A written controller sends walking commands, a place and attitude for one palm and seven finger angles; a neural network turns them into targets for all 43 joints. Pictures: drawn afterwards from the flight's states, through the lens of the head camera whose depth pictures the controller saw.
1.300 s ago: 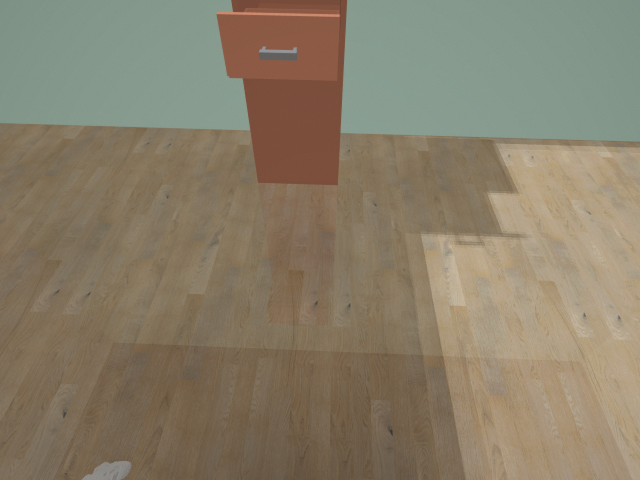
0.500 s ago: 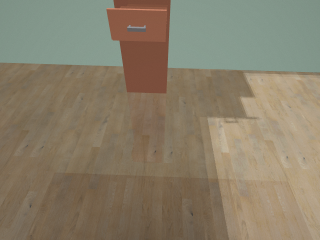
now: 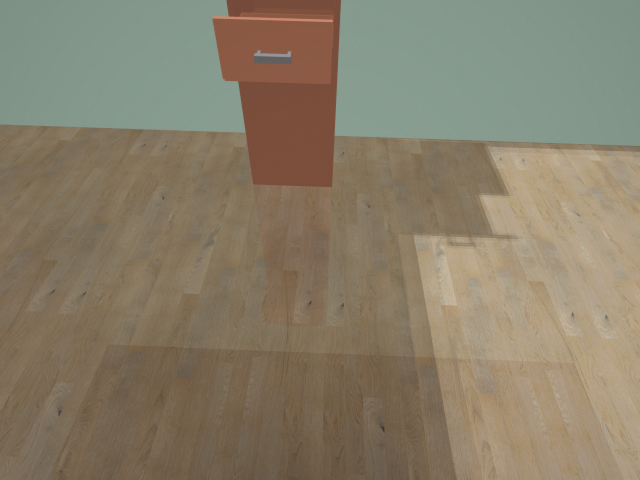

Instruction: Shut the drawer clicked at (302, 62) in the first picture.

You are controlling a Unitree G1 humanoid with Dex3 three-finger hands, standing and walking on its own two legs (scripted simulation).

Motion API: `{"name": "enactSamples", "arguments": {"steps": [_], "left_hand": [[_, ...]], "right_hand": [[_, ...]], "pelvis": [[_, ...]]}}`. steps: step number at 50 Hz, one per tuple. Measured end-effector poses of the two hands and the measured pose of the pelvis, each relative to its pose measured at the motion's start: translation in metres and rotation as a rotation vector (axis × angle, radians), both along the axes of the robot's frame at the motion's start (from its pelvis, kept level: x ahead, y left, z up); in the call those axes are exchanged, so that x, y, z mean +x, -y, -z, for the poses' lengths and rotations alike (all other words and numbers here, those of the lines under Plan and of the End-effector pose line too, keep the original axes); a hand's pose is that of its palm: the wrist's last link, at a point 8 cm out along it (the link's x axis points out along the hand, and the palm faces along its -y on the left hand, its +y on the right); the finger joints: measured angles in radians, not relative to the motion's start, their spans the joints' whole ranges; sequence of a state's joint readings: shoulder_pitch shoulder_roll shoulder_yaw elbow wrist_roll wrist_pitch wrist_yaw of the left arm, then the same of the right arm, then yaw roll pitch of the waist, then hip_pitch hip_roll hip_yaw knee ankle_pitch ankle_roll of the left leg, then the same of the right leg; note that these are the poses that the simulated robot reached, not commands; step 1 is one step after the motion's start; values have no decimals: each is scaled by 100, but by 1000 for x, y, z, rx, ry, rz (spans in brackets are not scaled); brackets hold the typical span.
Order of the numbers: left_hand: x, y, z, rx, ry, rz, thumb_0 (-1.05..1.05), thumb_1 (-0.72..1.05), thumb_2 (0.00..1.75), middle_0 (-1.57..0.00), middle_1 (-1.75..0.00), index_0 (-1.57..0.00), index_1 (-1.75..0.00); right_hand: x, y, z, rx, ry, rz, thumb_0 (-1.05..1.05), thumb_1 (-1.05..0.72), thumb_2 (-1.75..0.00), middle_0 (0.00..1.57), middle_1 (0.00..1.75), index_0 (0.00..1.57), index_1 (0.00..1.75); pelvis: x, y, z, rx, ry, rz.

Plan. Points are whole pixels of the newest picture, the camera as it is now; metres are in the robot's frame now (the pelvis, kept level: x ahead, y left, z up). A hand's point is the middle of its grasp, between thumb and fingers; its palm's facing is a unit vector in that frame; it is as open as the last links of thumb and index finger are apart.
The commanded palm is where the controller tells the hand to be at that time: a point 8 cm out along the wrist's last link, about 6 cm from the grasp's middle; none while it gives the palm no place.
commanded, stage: look at it before walking up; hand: left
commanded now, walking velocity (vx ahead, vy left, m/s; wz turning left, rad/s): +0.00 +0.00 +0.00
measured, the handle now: (273, 56) +1.23 +0.21 -0.01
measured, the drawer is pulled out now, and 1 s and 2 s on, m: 0.30 0.30 0.30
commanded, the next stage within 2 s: walk to a spot facing it in 0.14 s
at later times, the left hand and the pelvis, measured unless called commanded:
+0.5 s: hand out of the picture +0.04 +0.22 -0.19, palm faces +0.02 -0.98 -0.21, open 7.4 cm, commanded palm none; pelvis +0.04 +0.02 -0.01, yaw +0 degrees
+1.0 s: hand (243, 376) +0.32 +0.15 -0.18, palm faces -0.01 -0.98 -0.21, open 7.3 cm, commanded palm none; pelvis +0.22 -0.03 -0.02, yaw -1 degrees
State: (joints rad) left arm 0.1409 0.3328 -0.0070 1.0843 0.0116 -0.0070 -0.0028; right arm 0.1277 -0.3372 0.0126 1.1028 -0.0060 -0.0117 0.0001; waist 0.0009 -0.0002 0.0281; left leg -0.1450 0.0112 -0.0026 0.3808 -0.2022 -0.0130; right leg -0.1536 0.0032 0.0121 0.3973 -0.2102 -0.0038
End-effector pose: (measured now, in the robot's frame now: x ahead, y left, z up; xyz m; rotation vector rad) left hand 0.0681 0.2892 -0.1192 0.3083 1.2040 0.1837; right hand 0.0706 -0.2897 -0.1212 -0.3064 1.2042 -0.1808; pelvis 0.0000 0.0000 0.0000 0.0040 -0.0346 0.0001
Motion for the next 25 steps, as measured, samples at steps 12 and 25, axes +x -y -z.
{"name": "enactSamples", "arguments": {"steps": [12, 25], "left_hand": [[-4, -2, 1, 0, -16, -3, 1, 91, 90, -21, -30, -20, -30], [-35, 22, 36, -128, -129, -85, 1, 91, 90, -20, -30, -20, -30]], "right_hand": [[0, 0, -1, -3, -8, 0, 1, -91, -90, 20, 30, 20, 30], [-24, -48, 22, 60, -119, 42, 1, -91, -90, 20, 30, 20, 30]], "pelvis": [[1, -1, -1, -1, -2, 1], [38, -17, 12, -27, -19, -4]]}}
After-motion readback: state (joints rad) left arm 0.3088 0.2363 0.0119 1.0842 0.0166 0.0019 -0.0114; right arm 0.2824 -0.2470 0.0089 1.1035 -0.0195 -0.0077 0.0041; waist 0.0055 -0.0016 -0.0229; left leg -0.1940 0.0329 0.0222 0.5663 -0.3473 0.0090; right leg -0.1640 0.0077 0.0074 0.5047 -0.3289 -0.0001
